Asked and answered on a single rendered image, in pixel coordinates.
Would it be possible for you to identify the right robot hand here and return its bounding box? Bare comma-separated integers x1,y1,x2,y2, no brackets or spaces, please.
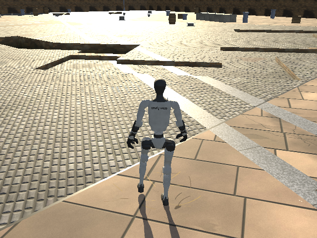
176,133,187,142

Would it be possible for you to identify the right robot shin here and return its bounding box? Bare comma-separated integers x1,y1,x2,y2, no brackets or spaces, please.
163,167,171,199

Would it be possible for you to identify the right robot foot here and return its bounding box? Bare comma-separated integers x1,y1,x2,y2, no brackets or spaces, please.
161,193,168,206

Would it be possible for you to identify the left robot forearm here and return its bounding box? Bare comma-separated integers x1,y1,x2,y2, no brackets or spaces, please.
128,120,139,139

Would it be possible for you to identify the robot right upper arm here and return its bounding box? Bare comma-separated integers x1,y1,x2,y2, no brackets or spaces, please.
170,100,183,127

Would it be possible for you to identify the robot left upper arm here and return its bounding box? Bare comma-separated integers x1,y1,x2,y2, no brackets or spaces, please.
135,100,149,127

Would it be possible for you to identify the left robot hand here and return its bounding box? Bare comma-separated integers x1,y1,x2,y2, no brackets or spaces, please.
127,137,138,149

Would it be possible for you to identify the right robot forearm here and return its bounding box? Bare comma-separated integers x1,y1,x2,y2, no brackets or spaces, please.
178,119,187,136

